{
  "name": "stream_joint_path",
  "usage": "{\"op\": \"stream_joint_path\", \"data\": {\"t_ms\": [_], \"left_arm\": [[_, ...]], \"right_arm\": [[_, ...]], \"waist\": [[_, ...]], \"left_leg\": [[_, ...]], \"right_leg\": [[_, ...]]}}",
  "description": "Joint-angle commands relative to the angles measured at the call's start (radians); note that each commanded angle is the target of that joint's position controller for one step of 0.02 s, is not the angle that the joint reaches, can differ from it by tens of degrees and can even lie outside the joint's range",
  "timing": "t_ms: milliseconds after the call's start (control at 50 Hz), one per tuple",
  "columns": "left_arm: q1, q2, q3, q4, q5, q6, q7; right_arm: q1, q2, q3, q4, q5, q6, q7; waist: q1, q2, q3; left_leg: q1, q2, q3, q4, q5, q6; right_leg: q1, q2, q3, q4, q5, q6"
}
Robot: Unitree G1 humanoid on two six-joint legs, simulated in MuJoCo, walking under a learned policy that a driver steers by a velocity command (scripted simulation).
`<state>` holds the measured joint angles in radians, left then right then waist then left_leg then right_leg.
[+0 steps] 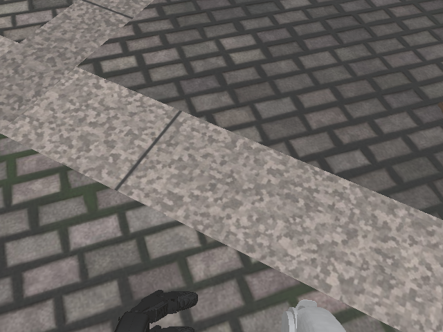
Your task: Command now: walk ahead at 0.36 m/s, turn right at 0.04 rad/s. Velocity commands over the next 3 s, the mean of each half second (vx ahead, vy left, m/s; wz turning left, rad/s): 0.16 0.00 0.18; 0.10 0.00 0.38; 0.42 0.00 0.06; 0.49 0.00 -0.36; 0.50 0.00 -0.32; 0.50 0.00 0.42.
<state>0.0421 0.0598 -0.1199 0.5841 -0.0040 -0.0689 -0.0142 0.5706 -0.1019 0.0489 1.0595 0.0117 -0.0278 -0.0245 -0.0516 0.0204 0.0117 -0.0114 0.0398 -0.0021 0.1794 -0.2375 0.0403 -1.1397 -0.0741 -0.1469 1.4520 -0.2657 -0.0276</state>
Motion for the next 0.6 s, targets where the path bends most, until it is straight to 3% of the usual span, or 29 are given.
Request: {"op": "stream_joint_path", "data": {"t_ms": [20, 40, 60, 80, 100, 120, 140, 160, 180, 200, 220, 240, 260, 300, 320, 340, 380, 440, 500, 540, 560, 580, 600], "left_arm": [[0.05, 0.193, 0.081, -0.087, -0.015, -0.026, -0.003], [0.155, 0.224, 0.095, -0.056, -0.015, -0.022, -0.017], [0.289, 0.286, 0.116, -0.001, 0.0, -0.019, -0.03], [0.425, 0.372, 0.15, 0.075, 0.05, -0.007, -0.038], [0.479, 0.363, 0.152, 0.125, 0.082, 0.023, -0.003], [0.335, 0.309, 0.144, 0.13, 0.042, 0.018, 0.007], [0.211, 0.261, 0.134, 0.141, -0.006, 0.011, 0.003], [0.136, 0.186, 0.121, 0.179, -0.014, -0.003, -0.007], [0.106, 0.107, 0.106, 0.207, 0.005, -0.018, -0.017], [0.086, 0.081, 0.105, 0.238, 0.009, -0.022, -0.027], [0.095, 0.091, 0.114, 0.257, 0.015, -0.03, -0.026], [0.099, 0.092, 0.116, 0.265, 0.023, -0.035, -0.017], [0.104, 0.14, 0.127, 0.273, 0.029, -0.034, -0.007], [0.089, 0.189, 0.134, 0.262, 0.059, -0.033, 0.017], [0.093, 0.255, 0.15, 0.255, 0.061, -0.037, 0.03], [0.098, 0.286, 0.161, 0.248, 0.046, -0.032, 0.044], [0.122, 0.326, 0.178, 0.243, 0.022, -0.012, 0.065], [0.141, 0.367, 0.199, 0.231, 0.009, 0.021, 0.071], [0.135, 0.378, 0.214, 0.227, -0.004, 0.044, 0.066], [0.116, 0.384, 0.221, 0.223, -0.02, 0.056, 0.064], [0.132, 0.376, 0.221, 0.226, -0.028, 0.06, 0.065], [0.193, 0.352, 0.216, 0.245, -0.02, 0.06, 0.06], [0.185, 0.308, 0.202, 0.21, 0.015, 0.052, 0.05]], "right_arm": [[0.045, -0.317, -0.055, -0.033, -0.004, -0.008, -0.016], [-0.029, -0.318, -0.058, -0.039, -0.007, 0.008, -0.017], [-0.06, -0.315, -0.065, -0.063, -0.021, 0.004, -0.023], [0.081, -0.185, -0.052, -0.076, -0.025, -0.023, 0.0], [0.072, -0.173, -0.064, -0.023, -0.054, -0.05, 0.04], [0.014, -0.166, -0.086, -0.072, -0.018, -0.06, 0.073], [-0.155, -0.119, -0.069, -0.16, -0.004, -0.037, 0.062], [-0.239, -0.1, -0.06, -0.216, 0.0, -0.011, 0.039], [-0.215, -0.124, -0.068, -0.227, -0.001, 0.009, 0.021], [-0.185, -0.112, -0.061, -0.236, 0.004, 0.015, 0.012], [-0.154, -0.115, -0.059, -0.234, 0.013, 0.017, 0.007], [-0.153, -0.116, -0.057, -0.242, 0.011, 0.014, 0.003], [-0.152, -0.142, -0.064, -0.248, 0.005, 0.018, -0.007], [-0.204, -0.186, -0.085, -0.262, -0.003, 0.018, -0.019], [-0.215, -0.179, -0.083, -0.28, -0.011, 0.02, -0.015], [-0.237, -0.176, -0.081, -0.295, -0.019, 0.023, -0.009], [-0.306, -0.177, -0.085, -0.324, -0.013, 0.03, 0.004], [-0.404, -0.202, -0.096, -0.376, -0.01, 0.045, 0.026], [-0.419, -0.224, -0.11, -0.406, -0.009, 0.06, 0.041], [-0.393, -0.217, -0.117, -0.411, -0.004, 0.055, 0.054], [-0.362, -0.225, -0.126, -0.408, -0.003, 0.048, 0.056], [-0.302, -0.28, -0.152, -0.398, -0.007, 0.042, 0.048], [-0.245, -0.409, -0.19, -0.413, -0.021, 0.041, 0.028]], "waist": [[0.163, 0.272, -0.203], [0.237, 0.298, -0.222], [0.276, 0.26, -0.318], [0.216, -0.2, -0.502], [0.233, -0.341, -0.568], [0.16, -0.19, -0.376], [0.117, -0.096, -0.146], [0.062, -0.023, 0.03], [0.016, 0.007, 0.042], [-0.028, 0.001, 0.049], [-0.034, -0.053, 0.051], [-0.034, -0.068, 0.045], [-0.043, -0.088, 0.042], [-0.03, -0.095, -0.031], [-0.027, -0.148, -0.047], [-0.01, -0.135, -0.068], [0.039, -0.112, -0.082], [0.097, -0.127, -0.077], [0.101, -0.143, -0.052], [0.071, -0.133, -0.046], [0.054, -0.114, -0.058], [0.04, -0.032, -0.104], [0.038, 0.189, -0.151]], "left_leg": [[0.115, 0.187, -0.053, 0.12, 1.694, 0.121], [0.245, 0.201, -0.039, 0.28, 1.758, 0.09], [0.168, 0.183, -0.053, 0.462, 1.667, 0.084], [-0.233, -0.007, -0.065, 0.857, 0.889, 0.025], [-0.41, -0.235, -0.2, 1.368, -0.067, -0.02], [-0.556, -0.209, -0.328, 1.636, -0.178, -0.018], [-0.677, -0.164, -0.223, 1.701, -0.235, 0.007], [-0.745, -0.107, -0.168, 1.673, -0.233, 0.033], [-0.696, -0.062, -0.166, 1.596, -0.171, 0.06], [-0.669, -0.047, -0.173, 1.487, -0.062, 0.076], [-0.662, -0.052, -0.176, 1.432, -0.013, 0.073], [-0.638, -0.049, -0.183, 1.33, 0.048, 0.053], [-0.618, -0.057, -0.128, 1.184, 0.061, 0.022], [-0.606, -0.05, -0.072, 1.036, 0.114, -0.032], [-0.6, -0.017, -0.059, 0.973, 0.117, -0.061], [-0.591, 0.009, -0.045, 0.89, 0.124, -0.077], [-0.559, 0.029, -0.012, 0.749, 0.108, -0.087], [-0.549, 0.041, 0.021, 0.622, 0.056, -0.077], [-0.53, 0.035, 0.046, 0.535, -0.027, -0.045], [-0.463, 0.013, 0.078, 0.401, -0.015, -0.009], [-0.383, -0.017, 0.092, 0.299, 0.048, 0.017], [-0.241, -0.031, 0.045, 0.206, 0.198, 0.052], [-0.034, 0.171, -0.228, 0.229, 0.647, 0.133]], "right_leg": [[0.543, 0.156, -0.09, -0.322, -0.108, -0.06], [0.575, 0.139, -0.007, -0.522, -0.021, -0.096], [0.789, 0.08, 0.178, -0.581, 0.127, -0.139], [1.213, -0.216, 0.667, -0.751, 0.508, -0.363], [1.24, -0.33, 1.11, -1.09, 0.628, -0.47], [1.04, -0.361, 0.977, -1.078, 0.462, -0.404], [0.851, -0.314, 0.793, -1.052, 0.277, -0.308], [0.678, -0.248, 0.564, -1.052, 0.179, -0.219], [0.617, -0.18, 0.407, -1.064, 0.124, -0.147], [0.609, -0.106, 0.258, -1.071, 0.096, -0.092], [0.624, -0.104, 0.205, -1.12, 0.158, -0.103], [0.626, -0.096, 0.152, -1.14, 0.26, -0.108], [0.651, -0.069, 0.073, -1.166, 0.357, -0.13], [0.758, -0.072, 0.023, -1.19, 0.557, -0.152], [0.782, -0.119, 0.029, -1.193, 0.661, -0.182], [0.829, -0.136, 0.03, -1.191, 0.663, -0.192], [0.882, -0.166, 0.037, -1.201, 0.52, -0.197], [0.97, -0.235, 0.074, -1.193, 0.345, -0.2], [1.03, -0.274, 0.091, -1.145, 0.316, -0.181], [1.05, -0.272, 0.074, -1.071, 0.379, -0.148], [1.044, -0.237, 0.042, -0.998, 0.396, -0.116], [1.008, -0.165, -0.009, -0.848, 0.366, -0.062], [0.769, -0.065, -0.067, -0.567, 0.064, 0.019]]}}
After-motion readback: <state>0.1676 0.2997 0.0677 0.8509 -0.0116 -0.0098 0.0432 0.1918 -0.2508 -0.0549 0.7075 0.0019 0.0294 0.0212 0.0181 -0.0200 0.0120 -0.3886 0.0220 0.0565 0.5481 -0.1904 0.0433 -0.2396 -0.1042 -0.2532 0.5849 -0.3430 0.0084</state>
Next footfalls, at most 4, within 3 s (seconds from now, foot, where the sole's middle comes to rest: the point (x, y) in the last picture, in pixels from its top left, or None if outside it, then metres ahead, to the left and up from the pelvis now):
0.04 right None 0.21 -0.11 -0.65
0.58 left None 0.26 0.14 -0.65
1.08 right None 0.34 -0.08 -0.65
1.54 left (112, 272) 0.57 0.28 -0.65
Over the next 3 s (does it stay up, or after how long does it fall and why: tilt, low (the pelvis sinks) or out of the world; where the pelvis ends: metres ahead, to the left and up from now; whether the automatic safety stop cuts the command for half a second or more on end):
stays up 1.27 0.22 0.13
